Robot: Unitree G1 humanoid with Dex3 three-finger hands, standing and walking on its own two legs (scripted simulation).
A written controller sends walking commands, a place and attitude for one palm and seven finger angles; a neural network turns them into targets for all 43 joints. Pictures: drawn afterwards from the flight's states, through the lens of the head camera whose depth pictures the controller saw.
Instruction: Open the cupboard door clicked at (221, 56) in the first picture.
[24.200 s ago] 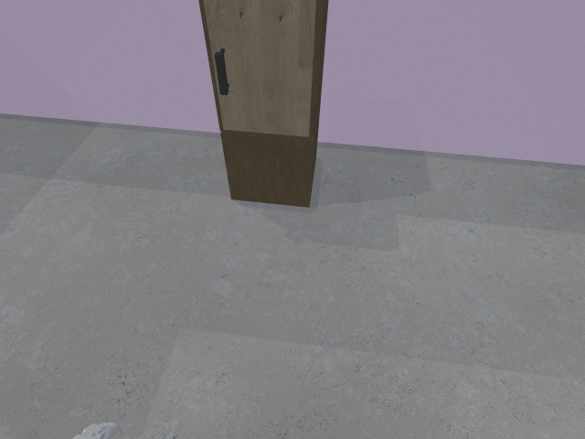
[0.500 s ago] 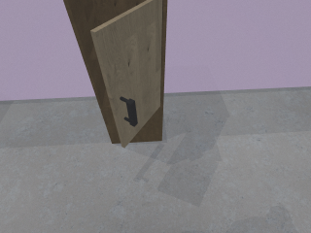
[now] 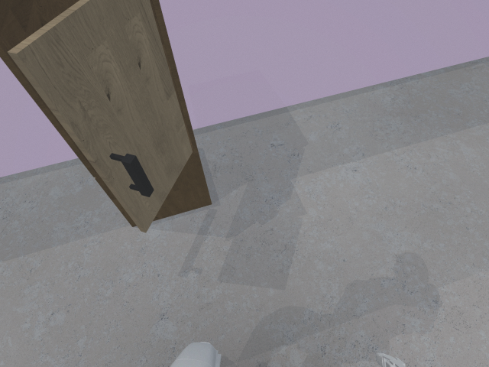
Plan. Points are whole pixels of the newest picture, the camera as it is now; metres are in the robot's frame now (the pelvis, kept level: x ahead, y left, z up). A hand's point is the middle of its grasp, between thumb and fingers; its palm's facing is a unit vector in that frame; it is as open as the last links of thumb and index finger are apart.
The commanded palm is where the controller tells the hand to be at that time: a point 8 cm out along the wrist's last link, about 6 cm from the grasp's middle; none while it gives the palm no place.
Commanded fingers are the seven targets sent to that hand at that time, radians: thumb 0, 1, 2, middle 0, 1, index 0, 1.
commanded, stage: walk to a spot facing it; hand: left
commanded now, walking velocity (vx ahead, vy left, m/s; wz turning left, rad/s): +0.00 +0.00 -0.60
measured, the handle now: (131, 174) +0.51 +0.34 -0.10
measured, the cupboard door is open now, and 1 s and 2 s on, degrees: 54 54 54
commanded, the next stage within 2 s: none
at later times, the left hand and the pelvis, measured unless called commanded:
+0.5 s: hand (132, 348) +0.15 +0.25 -0.17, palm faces -0.23 -0.94 -0.25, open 7.3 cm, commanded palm none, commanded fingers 0.00 0.90 0.90 -0.20 -0.30 -0.20 -0.30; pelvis +0.01 +0.05 +0.00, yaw -17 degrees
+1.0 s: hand (221, 283) +0.29 +0.09 -0.17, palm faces -0.61 -0.77 -0.16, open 7.4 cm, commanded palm none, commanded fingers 0.00 0.90 0.90 -0.20 -0.30 -0.20 -0.30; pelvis +0.09 -0.01 -0.01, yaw -38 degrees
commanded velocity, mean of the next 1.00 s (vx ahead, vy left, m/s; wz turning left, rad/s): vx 0.16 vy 0.00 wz -0.59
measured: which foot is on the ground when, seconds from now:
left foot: up 0.00-0.28, down 0.30-0.62, up 0.64-0.84, down 0.86-1.00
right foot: down 0.00-0.30, up 0.32-0.60, down 0.62-0.86, up 0.88-1.00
